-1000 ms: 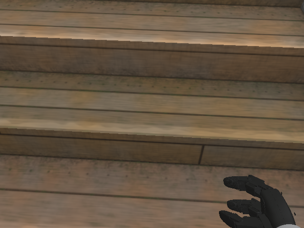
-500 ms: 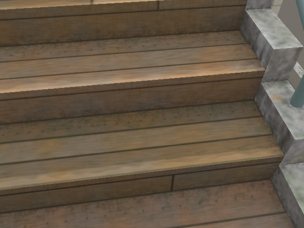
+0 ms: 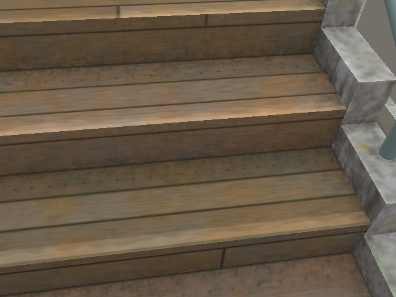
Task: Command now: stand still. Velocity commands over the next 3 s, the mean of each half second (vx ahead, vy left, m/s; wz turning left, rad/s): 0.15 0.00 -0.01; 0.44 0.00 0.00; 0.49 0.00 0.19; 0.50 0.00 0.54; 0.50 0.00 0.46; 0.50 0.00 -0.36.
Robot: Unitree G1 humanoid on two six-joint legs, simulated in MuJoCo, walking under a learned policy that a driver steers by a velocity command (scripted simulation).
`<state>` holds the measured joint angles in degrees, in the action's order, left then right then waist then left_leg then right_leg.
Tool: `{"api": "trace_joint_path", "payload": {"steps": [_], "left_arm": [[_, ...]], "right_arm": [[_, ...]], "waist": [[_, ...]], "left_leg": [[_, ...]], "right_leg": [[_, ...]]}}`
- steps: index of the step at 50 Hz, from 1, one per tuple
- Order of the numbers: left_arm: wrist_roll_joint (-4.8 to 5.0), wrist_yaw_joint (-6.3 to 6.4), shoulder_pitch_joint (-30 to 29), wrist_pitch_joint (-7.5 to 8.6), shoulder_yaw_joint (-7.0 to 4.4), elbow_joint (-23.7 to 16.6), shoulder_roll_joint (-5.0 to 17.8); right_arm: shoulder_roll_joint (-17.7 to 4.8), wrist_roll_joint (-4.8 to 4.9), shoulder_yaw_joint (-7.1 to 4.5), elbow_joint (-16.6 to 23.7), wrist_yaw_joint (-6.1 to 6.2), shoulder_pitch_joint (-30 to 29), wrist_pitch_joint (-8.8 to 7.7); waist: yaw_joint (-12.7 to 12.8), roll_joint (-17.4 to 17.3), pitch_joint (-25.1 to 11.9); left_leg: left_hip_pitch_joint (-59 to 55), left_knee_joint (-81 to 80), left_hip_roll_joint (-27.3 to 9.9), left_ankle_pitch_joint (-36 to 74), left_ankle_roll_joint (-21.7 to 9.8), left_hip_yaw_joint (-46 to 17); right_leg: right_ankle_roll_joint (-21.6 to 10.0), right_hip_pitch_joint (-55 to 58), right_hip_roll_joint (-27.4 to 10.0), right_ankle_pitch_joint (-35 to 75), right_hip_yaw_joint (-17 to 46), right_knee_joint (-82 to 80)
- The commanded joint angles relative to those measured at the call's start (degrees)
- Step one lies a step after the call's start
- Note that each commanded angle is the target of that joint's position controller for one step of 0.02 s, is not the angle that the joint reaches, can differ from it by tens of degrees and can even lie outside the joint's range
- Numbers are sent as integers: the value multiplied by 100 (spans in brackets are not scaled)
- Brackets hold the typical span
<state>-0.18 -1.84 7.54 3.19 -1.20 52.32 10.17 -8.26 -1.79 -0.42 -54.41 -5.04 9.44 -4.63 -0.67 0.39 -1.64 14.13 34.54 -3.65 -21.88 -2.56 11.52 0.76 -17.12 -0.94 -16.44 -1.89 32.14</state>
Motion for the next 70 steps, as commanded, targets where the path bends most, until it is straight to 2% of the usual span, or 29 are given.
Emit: {"api": "trace_joint_path", "payload": {"steps": [1, 11, 14, 16, 21, 25, 27, 28, 30, 32, 34, 38, 40, 42, 45, 46, 47, 48, 49, 50, 52, 55, 58, 59, 62, 64, 67, 68, 70], "left_arm": [[-1, 10, -48, 71, -84, -233, 394], [-70, -3, 561, -14, -124, 148, 377], [-273, 133, 356, -4, -285, -40, 505], [-249, 175, 104, 84, -158, -161, 62], [-241, -99, 653, 66, -122, -189, 29], [-149, -183, 2011, 100, -213, 304, 63], [-338, 11, 4016, 14, -337, 1002, 651], [-404, -27, 4587, -83, -310, 1188, 769], [-767, -127, 3514, -88, -171, 1252, 305], [-570, -249, 3111, -121, 219, 1466, -494], [-754, -213, 2055, -30, 464, 1336, -742], [-990, -103, 2156, 274, 440, 1082, -89], [-440, -307, 2497, 200, 405, 932, 241], [-231, -440, 2718, 361, 235, 997, 1011], [-339, -601, 2946, 384, -31, 1318, 1244], [-641, -664, 3418, 410, 32, 1316, 725], [-656, -778, 3152, 353, 55, 1155, 624], [-550, -841, 2200, 206, 52, 1012, 243], [-312, -808, 1879, 157, -81, 989, 283], [-249, -673, 1597, 188, -126, 857, 264], [-266, -444, 849, 110, -29, 396, 60], [-263, -318, 1044, -148, 97, 244, -213], [-281, -502, 580, -152, 83, 161, 15], [-216, -523, 101, -142, 186, 91, -116], [-242, -240, -1112, -52, 462, -526, -296], [-291, -89, -1513, -34, 462, -789, 13], [-326, -147, -3200, -420, 550, -1400, -233], [-334, -271, -2876, -481, 592, -1374, -534], [-229, -351, -2402, -441, 402, -1335, -100]], "right_arm": [[-460, 6, -99, 181, 3, 48, -57], [-440, -59, -174, -225, 3, 723, 27], [-1002, -233, -448, -394, 302, 1099, 35], [-727, -174, -378, -454, 496, 1228, 29], [-923, -187, -366, -270, 661, 330, 50], [-1031, -360, -349, -431, 209, 681, 200], [-260, -413, -173, -307, -226, 770, 213], [-301, -220, -216, -296, -280, 450, 120], [-346, 23, -236, -124, -109, -129, -52], [-33, -117, -48, 419, -15, -220, 134], [398, -109, 215, 980, 17, -528, 328], [-115, 222, 333, 1429, 170, -1635, 414], [-164, 140, 422, 1701, 132, -2787, 609], [-6, 16, 436, 1313, -53, -1667, 731], [-315, -33, 285, 1175, -18, -989, 620], [-699, 62, 183, 752, 108, 36, 568], [-969, 65, 93, 404, 231, 972, 603], [-1211, -311, -49, -118, 336, 2340, 547], [-1203, -431, -100, -267, 379, 2626, 388], [-1042, -326, -124, -349, 350, 1823, 235], [-111, -154, 97, -596, 229, 722, 173], [441, -219, 296, -693, 164, -22, -2], [161, -433, 296, -645, 207, 257, -126], [51, -505, 303, -964, 230, 1185, -64], [125, -640, 410, -1567, 273, 2658, 34], [1, -620, 434, -1506, 181, 2653, -94], [17, -191, 481, -1340, -95, 2626, -92], [-265, -40, 433, -1274, -164, 2497, -180], [-982, 193, 232, -1169, -109, 2357, -370]], "waist": [[4, -210, -310], [-103, -287, 122], [-365, -737, 602], [-450, -799, 765], [51, -388, 618], [613, -375, 401], [1016, 1291, -552], [1349, 1297, -149], [1039, 548, 951], [491, 472, 546], [-190, -17, 418], [-52, 130, 244], [205, 515, 104], [-274, 901, -93], [-284, 1306, -796], [-280, 470, -1804], [-676, -176, -2054], [-1246, -1472, -1450], [-1179, -1273, -799], [-760, -835, -177], [-52, 178, -345], [750, 237, -289], [739, -31, -87], [303, -557, -66], [-191, -287, 150], [-217, 57, -154], [-469, -702, 344], [-148, -1188, 299], [300, -1168, -333]], "left_leg": [[-662, -433, -259, 2430, -200, -429], [-521, -893, -312, 492, -362, -578], [-774, -1944, -1398, -1844, -1340, -2084], [-772, -2611, -2203, -1442, -1669, -2898], [-235, -2499, -1280, -204, -1253, -1354], [-108, -747, -959, 2837, -1459, -735], [2678, 2942, 438, 980, -611, -104], [3924, 5666, 620, -334, -684, -989], [6275, 8193, 528, 87, -1268, -1973], [6894, 9919, 273, 133, -1757, -1895], [7034, 9784, -8, 330, -1932, -1716], [5301, 7098, -356, 1564, -1488, -682], [3164, 5495, -23, 194, -793, -20], [3171, 4754, 489, 119, -479, 324], [2590, 2806, 812, -73, -744, 106], [39, 2886, 437, 1378, -1369, -1330], [-1100, 1456, 61, -185, -1675, -3033], [-1331, -365, -845, -464, -2315, -5124], [-479, -1025, -992, -2028, -1845, -5944], [123, -951, -984, -1852, -1631, -5416], [543, -1020, -972, -354, -1350, -4389], [1076, -1266, -522, 1069, -932, -2164], [2008, -1706, -117, 923, -805, -1074], [1476, -1813, -250, 916, -1042, -1503], [-952, -1628, -893, 828, -1137, -2536], [-807, -1822, -677, 911, -981, -2282], [1609, -3159, -875, 1603, -1313, -2153], [1731, -3071, -1038, 3291, -1417, -1909], [235, -2207, -981, 8011, -1480, -1612]], "right_leg": [[-462, -282, -20, 1158, -73, -419], [-501, -408, 34, -64, -144, -505], [-700, -1543, 112, -837, -285, 454], [-807, -1877, -212, -503, 3, 1452], [-822, -547, 10, -599, -270, 1228], [-1077, 1219, 276, 1150, -417, -584], [-2586, 3840, -1280, 3433, 2391, -1134], [-2869, 3604, -1945, 2231, 3559, -1789], [-2410, 2590, -1919, 691, 2924, -1732], [-2250, 2012, -2033, 1349, 2305, -1568], [-1753, 632, -1583, 491, 1233, -1885], [-1371, -1452, -607, 337, 241, -2757], [-1748, -2359, -911, 1503, 482, -3875], [-1957, -201, -1341, 8023, 204, -2470], [-1720, 2092, -1487, 10305, 6, -874], [-1382, 298, -1127, 9649, 319, 315], [-1355, -1159, -598, 7421, 616, 1285], [-1033, -2881, 340, 1833, 1030, 4308], [-1106, -3803, 434, 1834, 2038, 6936], [-1206, -4459, 485, 1886, 2132, 7906], [-1647, -4892, 562, 1983, 2148, 8884], [-1737, -5165, 119, 1682, 1548, 8615], [-1513, -4705, -224, 1727, 450, 7879], [-1568, -5390, -154, 1275, 223, 9288], [-1854, -8064, -303, 528, 826, 9635], [-1515, -7196, -610, 1039, 298, 7493], [-1045, -4488, -476, -294, -553, 5487], [-876, -3574, -298, -407, -715, 5471], [-833, -2814, 343, -222, -1018, 4160]]}}
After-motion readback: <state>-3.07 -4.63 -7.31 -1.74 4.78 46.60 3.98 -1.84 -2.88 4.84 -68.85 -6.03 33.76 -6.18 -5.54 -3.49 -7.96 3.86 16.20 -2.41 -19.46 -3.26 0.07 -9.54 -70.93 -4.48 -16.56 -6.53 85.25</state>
